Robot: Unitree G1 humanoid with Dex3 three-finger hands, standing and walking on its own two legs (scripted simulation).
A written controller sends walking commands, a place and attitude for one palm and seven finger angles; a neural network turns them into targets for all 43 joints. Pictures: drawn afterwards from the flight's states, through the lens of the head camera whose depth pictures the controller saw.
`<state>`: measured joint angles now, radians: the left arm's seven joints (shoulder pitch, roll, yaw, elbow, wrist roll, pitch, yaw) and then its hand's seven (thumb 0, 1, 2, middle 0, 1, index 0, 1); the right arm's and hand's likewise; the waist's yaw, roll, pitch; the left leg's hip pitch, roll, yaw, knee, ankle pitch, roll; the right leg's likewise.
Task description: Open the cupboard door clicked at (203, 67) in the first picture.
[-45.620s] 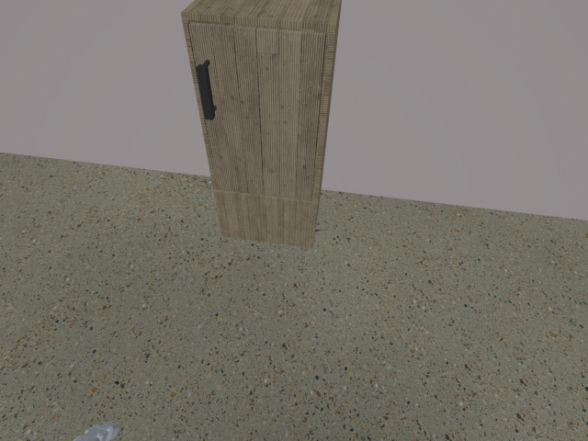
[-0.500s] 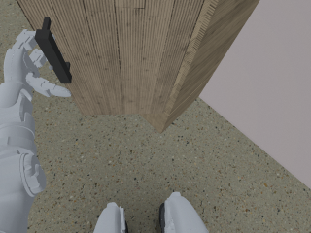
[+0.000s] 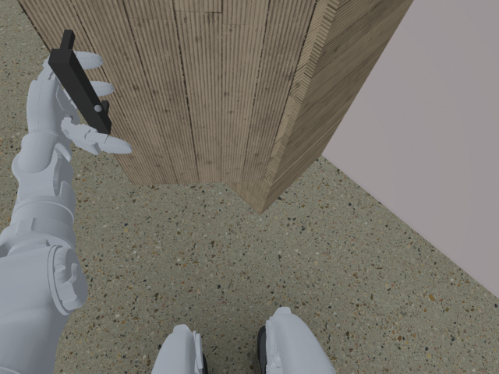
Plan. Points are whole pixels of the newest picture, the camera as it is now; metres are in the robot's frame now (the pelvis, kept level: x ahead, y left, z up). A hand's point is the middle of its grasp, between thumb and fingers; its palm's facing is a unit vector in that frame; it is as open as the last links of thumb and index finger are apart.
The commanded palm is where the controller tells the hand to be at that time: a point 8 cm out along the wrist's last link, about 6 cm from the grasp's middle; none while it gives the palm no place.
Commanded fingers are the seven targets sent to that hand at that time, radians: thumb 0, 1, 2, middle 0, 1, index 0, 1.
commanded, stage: slide the fingers in behind the handle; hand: left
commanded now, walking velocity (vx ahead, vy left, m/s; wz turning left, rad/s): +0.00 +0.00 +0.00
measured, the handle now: (87, 87) +0.55 +0.22 +0.05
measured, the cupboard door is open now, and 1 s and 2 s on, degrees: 48 48 81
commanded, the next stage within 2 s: close the thumb around the handle in 0.32 s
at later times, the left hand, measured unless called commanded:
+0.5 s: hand (91, 111) +0.50 +0.20 +0.06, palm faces -0.02 -1.00 -0.02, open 13.9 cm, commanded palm +0.49 +0.24 +0.06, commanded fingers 0.00 -0.22 0.42 -0.32 -1.23 -0.32 -1.23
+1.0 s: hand (91, 112) +0.50 +0.20 +0.06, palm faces -0.03 -1.00 -0.03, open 6.2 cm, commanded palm +0.48 +0.24 +0.06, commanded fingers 0.00 0.90 0.90 -0.40 -1.35 -0.40 -1.35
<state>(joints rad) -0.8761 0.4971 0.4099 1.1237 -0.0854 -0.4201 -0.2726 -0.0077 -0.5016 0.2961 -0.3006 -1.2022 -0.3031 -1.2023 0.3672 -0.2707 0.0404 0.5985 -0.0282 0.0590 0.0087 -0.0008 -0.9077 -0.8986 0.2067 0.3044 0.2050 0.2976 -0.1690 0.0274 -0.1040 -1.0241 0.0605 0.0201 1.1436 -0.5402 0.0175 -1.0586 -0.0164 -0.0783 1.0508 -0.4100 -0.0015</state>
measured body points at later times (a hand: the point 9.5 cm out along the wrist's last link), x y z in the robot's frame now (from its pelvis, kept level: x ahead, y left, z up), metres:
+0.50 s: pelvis -0.01 +0.00 +0.00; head +0.15 +0.02 +0.42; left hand +0.50 +0.26 +0.06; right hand +0.01 -0.27 -0.11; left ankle -0.01 +0.10 -0.65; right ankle +0.04 -0.13 -0.65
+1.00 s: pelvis +0.00 +0.01 +0.00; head +0.14 +0.03 +0.43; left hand +0.50 +0.25 +0.07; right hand +0.02 -0.25 -0.11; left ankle -0.01 +0.10 -0.65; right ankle +0.04 -0.13 -0.65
